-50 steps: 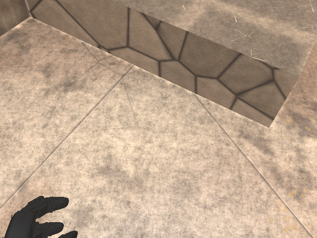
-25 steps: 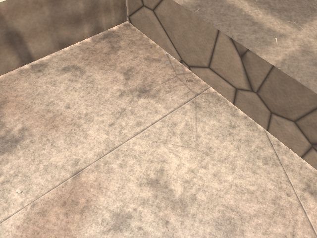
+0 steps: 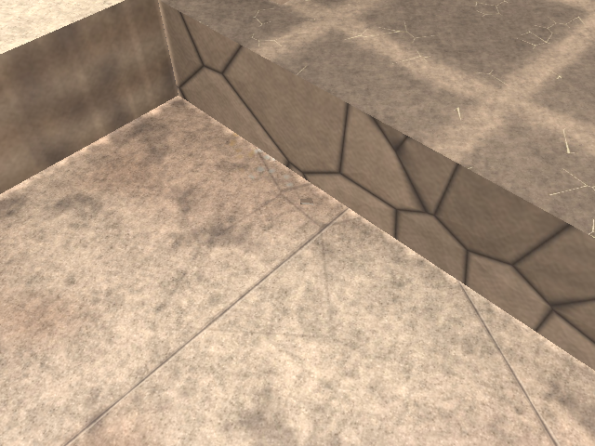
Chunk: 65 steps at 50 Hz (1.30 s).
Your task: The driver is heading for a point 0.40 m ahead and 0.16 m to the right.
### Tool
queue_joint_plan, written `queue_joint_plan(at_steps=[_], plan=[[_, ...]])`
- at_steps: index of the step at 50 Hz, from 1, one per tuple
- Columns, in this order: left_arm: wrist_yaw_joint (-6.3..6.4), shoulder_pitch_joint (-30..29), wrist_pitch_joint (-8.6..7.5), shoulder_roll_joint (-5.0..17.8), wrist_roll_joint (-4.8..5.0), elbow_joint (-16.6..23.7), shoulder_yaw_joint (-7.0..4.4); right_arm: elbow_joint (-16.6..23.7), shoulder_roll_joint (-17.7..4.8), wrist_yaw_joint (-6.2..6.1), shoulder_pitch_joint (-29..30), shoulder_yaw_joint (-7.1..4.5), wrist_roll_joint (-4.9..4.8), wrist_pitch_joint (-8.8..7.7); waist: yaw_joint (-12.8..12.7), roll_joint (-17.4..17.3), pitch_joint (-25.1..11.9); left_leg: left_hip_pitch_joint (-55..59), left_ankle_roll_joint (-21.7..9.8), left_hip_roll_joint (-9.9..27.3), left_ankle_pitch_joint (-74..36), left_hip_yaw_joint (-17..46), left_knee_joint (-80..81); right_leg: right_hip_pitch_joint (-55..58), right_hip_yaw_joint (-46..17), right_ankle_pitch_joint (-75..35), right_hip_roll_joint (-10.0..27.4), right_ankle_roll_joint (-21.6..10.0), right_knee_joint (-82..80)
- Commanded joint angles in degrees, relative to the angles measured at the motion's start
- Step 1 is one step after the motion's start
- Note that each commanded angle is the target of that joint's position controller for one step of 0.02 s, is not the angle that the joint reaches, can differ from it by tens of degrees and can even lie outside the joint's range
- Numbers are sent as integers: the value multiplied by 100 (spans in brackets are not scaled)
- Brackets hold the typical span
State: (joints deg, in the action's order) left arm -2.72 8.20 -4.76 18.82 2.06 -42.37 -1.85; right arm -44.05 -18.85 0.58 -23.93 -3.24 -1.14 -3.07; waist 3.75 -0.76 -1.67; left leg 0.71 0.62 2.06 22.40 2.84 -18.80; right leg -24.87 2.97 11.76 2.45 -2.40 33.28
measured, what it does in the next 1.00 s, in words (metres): walks ahead, turning right: right foot, then left foot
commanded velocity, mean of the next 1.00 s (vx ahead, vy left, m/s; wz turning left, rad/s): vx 0.47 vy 0.00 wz -0.36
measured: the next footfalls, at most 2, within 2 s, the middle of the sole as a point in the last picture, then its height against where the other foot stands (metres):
right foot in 0.02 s outside the picture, level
left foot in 0.46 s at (311, 420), level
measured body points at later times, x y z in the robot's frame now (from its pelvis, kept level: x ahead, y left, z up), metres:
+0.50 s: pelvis +0.35 -0.07 -0.02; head +0.39 -0.09 +0.43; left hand +0.37 +0.22 -0.14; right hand +0.57 -0.35 -0.06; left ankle +0.53 +0.00 -0.73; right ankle +0.08 -0.12 -0.69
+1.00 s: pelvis +0.50 -0.15 +0.00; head +0.51 -0.17 +0.45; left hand +0.77 -0.01 -0.08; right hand +0.50 -0.43 -0.13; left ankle +0.53 +0.00 -0.73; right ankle +0.51 -0.26 -0.73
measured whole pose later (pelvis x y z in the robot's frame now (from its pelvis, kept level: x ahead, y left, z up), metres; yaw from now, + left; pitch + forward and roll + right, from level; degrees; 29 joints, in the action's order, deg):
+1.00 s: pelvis +0.50 -0.15 +0.00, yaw -23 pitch +0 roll +1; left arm 0.7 5.1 -0.2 13.1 -1.7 -40.6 0.9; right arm -48.2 -15.2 -0.8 -10.7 -0.3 1.1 -1.7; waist 2.0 -1.1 0.9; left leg -9.9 2.1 1.2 17.5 -0.4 -27.5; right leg -18.9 -2.2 11.4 -1.2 -1.2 30.3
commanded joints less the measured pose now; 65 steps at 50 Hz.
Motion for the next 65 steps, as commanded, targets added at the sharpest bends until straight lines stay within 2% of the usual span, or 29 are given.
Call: queue_joint_plan(at_steps=[1, 2, 3, 4, 5, 6, 7, 10, 16, 20, 22, 23, 24, 25, 26, 27, 28, 30, 32, 34, 38, 41, 42, 43, 44, 45, 47, 55, 65], plan=[[74, 1559, 10, 842, 65, -168, -316, 541, -494, -16, 602, -89, 154, -140, -1142, -25, -328, -1899, -661, 599, -2190, -355, -1685, 2668, 72, 361, -275, -402, 98], [104, 2407, 14, 1704, -27, -269, -527, 1023, -113, -42, 630, 52, 171, -274, -1291, 1756, -766, -3890, -59, -125, -1463, -750, -4415, 4099, -3006, 2615, 1012, -1321, -1009], [39, 2393, -47, 1432, -40, -142, -414, 1156, -86, -68, 827, 98, 78, -438, -1243, 1730, -917, -5052, -97, -492, 443, 180, -5457, 4400, -5384, 4131, 1609, -1638, -2316], [48, 1910, -87, 1112, -138, 8, -319, 1260, -503, -8, 1284, 3, -154, -551, -1109, 1050, -156, -5764, -277, -129, 91, 356, -5838, 3942, -5043, 3791, 1744, -1504, -2303], [51, 1739, -95, 953, -211, 115, -274, 1232, -489, 14, 1436, 36, -111, -617, -1007, 567, 17, -5620, -384, 95, -254, 327, -5630, 3482, -4374, 2968, 1527, -1408, -2102], [62, 1628, -55, 859, -196, 160, -249, 1176, -414, 10, 1424, 52, 46, -655, -850, 179, 168, -5340, -366, 238, -537, 342, -5156, 3005, -3854, 2397, 1265, -1353, -2092], [85, 1470, -26, 729, -211, 215, -199, 1151, -405, 2, 1364, 20, 148, -648, -627, 264, 297, -4908, -305, 340, -801, 368, -4671, 2472, -3447, 1983, 1015, -1300, -2197], [201, 1371, 4, 571, -145, 299, -166, 1210, -369, 33, 1567, 0, 195, -541, -453, 477, 660, -4516, 28, 228, -1332, 205, -3802, 1691, -2900, 1212, 621, -1333, -2531], [412, 1912, 22, 497, -30, 27, -191, 1660, -45, 125, 3113, 112, 120, -628, -841, 572, 925, -3250, 280, -379, -3067, -85, -1385, 846, -2197, -187, 167, -1002, -2515], [491, 2417, 202, 392, -44, -363, -202, 1718, -177, 209, 3357, 7, 134, -641, -951, 855, 615, -2616, 22, -620, -3322, -152, -579, 2053, -2221, -2383, 319, -534, -1701], [517, 2210, 270, 592, -109, -297, -274, 1555, -465, 138, 2513, -146, 184, -647, -398, 1101, -41, -1667, -254, -737, -3151, -355, -481, 2470, -2128, -4451, 236, -221, -454], [497, 1810, 285, 650, -174, -119, -285, 1346, -568, 76, 1446, -186, 222, -619, 216, 1162, -736, -334, -500, -221, -3845, -80, -609, 2034, -2073, -4489, 148, -3, 754], [458, 1959, 257, 126, -410, 129, -146, 1144, -980, 14, 424, -221, 388, -575, 293, 14, -1953, 1944, -997, 1115, -5951, 1027, -1657, 652, -1868, -2105, -283, 187, 2722], [358, 3229, 221, -388, -220, -186, 88, 821, -909, 128, 121, -199, 321, -545, -119, -2350, -3247, 3722, -2317, 2735, -6503, 3679, -1393, -941, -1576, 2643, -1059, 524, 5075], [337, 3171, 267, 413, -110, -379, -86, 998, -502, 125, 236, -176, 236, -444, 113, -1088, -3256, 3204, -2111, 2349, -4729, 3663, -1056, -1139, -1819, 2311, -585, 525, 5511], [354, 2059, 288, 704, -21, -20, -174, 1074, -237, 67, 802, -79, 227, -376, 126, -636, -2166, 2186, -1816, 1954, -4598, 2571, -802, -1323, -1428, 1933, -322, 517, 5200], [397, 1345, 293, 660, -95, 178, -157, 939, -127, 63, 1223, 5, 219, -358, -1, -6, -1140, 943, -1670, 1616, -5188, 1885, -496, -1303, -1143, 1735, -171, 552, 4720], [405, 1187, 327, 342, -216, 296, -123, 701, -168, 63, 1430, 18, 267, -378, -380, -106, -490, -431, -1615, 1325, -5558, 1376, -64, -785, -1076, 1659, 75, 537, 3982], [417, 1444, 338, -45, -170, 199, -26, 547, -133, 90, 1790, 22, 216, -395, -705, -261, -302, -1328, -1517, 1098, -5555, 768, 206, -159, -899, 1512, 154, 578, 2723], [414, 1268, 317, -196, -262, 229, 62, 441, -365, 80, 1953, -55, 176, -349, -693, -384, -423, -1720, -1497, 979, -5788, 350, 304, 497, -677, 778, 128, 597, 1547], [337, 797, 351, 136, -237, 263, 2, 242, -557, 47, 1830, -113, 106, -225, -579, -396, -591, -1761, -1298, 940, -4205, 187, 263, 1239, -619, -726, -48, 453, 542], [354, 431, 373, 344, -347, 371, -82, 92, -325, 66, 1761, 5, 64, -166, -600, -372, -281, -2104, -827, 647, -2171, 208, -129, 1825, -641, -983, -106, 165, -330], [393, 304, 376, 449, -396, 487, -87, 3, -111, 78, 1592, 98, 126, -179, -602, -122, -199, -2234, -512, 425, -1531, 141, -396, 2088, -961, -1501, 213, 22, -806], [474, 55, 409, 838, -436, 674, -117, -4, 110, 73, 1121, 188, 299, -194, -225, 786, -378, -2367, -119, -13, -126, -156, -1005, 2372, -1881, -2645, 1121, -352, -958], [503, -213, 462, 527, -486, 654, -14, -47, 209, -2, 740, 228, 259, -121, -13, 1286, -605, -1962, 103, -22, 130, -210, -996, 1833, -2142, -1763, 1413, -886, -1180], [450, -439, 472, 270, -423, 660, 29, -50, -71, -78, 1024, 191, 243, -30, -130, 986, -377, -1630, 186, 29, -382, -177, -759, 1425, -1979, -502, 974, -714, -1303], [371, -507, 443, 233, -399, 596, 51, -119, -289, -172, 1257, 137, 224, 105, -252, 749, -58, -1539, 204, 0, -785, -246, -634, 1163, -1551, 274, 419, -239, -1255], [324, -307, 190, 301, -321, 100, 19, -377, -379, -236, 1333, 128, 166, 146, -318, 256, -521, -1098, 133, 152, -1642, -120, -612, 1897, -1245, -2938, 280, -279, -641], [304, -448, 184, 346, -283, -612, -12, -739, -437, -301, 1525, 73, 153, 388, -276, 111, -295, -796, 52, 147, -1672, -144, -374, 1626, -1047, -2129, 105, -208, -902]])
